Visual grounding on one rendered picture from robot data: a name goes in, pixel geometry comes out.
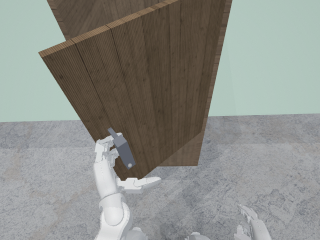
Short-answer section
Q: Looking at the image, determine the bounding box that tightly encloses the cupboard door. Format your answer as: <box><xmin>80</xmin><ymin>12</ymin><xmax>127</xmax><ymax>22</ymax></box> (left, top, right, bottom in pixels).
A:
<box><xmin>38</xmin><ymin>0</ymin><xmax>226</xmax><ymax>181</ymax></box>

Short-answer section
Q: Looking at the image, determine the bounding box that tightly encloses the left robot hand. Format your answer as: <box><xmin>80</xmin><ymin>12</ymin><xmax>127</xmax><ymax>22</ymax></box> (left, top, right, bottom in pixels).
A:
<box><xmin>92</xmin><ymin>132</ymin><xmax>162</xmax><ymax>200</ymax></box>

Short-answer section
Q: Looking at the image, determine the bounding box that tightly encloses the left robot thigh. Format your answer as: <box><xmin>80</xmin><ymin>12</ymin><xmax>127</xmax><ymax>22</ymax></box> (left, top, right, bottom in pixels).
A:
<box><xmin>126</xmin><ymin>230</ymin><xmax>148</xmax><ymax>240</ymax></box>

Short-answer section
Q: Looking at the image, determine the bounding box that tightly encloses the handle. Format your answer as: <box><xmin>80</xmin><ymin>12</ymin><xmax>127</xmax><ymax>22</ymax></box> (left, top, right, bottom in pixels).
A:
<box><xmin>107</xmin><ymin>127</ymin><xmax>136</xmax><ymax>170</ymax></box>

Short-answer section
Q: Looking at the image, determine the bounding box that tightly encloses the robot left shin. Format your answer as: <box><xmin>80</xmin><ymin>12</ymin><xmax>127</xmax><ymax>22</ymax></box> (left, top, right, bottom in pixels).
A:
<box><xmin>132</xmin><ymin>227</ymin><xmax>142</xmax><ymax>232</ymax></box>

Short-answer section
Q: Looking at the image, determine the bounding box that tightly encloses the robot left forearm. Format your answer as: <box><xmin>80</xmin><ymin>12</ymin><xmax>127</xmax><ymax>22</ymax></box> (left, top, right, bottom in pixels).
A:
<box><xmin>94</xmin><ymin>192</ymin><xmax>133</xmax><ymax>240</ymax></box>

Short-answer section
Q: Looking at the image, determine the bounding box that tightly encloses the right robot hand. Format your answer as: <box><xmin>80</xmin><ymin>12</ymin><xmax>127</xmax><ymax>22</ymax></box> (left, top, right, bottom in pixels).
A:
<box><xmin>233</xmin><ymin>204</ymin><xmax>272</xmax><ymax>240</ymax></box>

